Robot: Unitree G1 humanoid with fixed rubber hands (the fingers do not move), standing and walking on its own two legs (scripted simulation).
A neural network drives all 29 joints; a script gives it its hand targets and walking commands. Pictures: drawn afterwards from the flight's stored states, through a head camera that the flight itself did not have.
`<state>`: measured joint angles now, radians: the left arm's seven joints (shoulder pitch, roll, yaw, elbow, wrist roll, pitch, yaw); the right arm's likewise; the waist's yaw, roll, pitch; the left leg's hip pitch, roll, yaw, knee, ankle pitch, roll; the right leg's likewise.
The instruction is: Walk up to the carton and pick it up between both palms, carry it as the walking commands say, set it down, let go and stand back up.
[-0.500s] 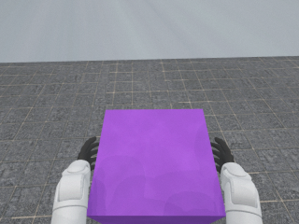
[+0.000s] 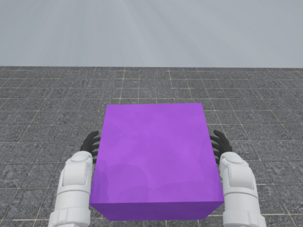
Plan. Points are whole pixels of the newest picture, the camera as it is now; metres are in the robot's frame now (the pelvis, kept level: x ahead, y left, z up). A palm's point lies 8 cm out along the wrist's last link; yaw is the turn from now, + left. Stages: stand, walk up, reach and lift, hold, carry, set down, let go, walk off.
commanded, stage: hold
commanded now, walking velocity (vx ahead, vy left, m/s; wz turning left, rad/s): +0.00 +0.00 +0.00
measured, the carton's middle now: (155, 162) +0.31 +0.00 -0.01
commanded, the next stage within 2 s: carry in 0.20 s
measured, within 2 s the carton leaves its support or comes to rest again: neither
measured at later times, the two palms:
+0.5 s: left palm (88, 152) +0.28 +0.18 +0.08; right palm (238, 160) +0.26 -0.19 +0.09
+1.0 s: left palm (91, 179) +0.22 +0.17 +0.04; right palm out of the picture +0.11 -0.19 +0.06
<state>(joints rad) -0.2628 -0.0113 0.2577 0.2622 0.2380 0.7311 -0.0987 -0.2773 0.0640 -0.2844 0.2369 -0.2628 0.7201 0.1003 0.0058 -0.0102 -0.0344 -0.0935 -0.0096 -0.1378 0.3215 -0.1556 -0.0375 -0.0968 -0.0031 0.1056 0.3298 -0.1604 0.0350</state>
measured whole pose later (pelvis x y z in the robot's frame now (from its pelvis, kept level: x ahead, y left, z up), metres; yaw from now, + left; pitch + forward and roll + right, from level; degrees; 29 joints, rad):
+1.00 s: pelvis -0.06 +0.05 -0.03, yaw -19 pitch +4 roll +0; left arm -0.02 0.00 0.21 -0.41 -0.02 1.21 0.02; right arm 0.02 0.13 -0.21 -0.47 -0.03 1.18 -0.04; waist 0.02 -0.04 -0.14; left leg -0.46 0.12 0.23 0.69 -0.30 0.02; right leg -0.61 -0.04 -0.09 1.00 -0.44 0.03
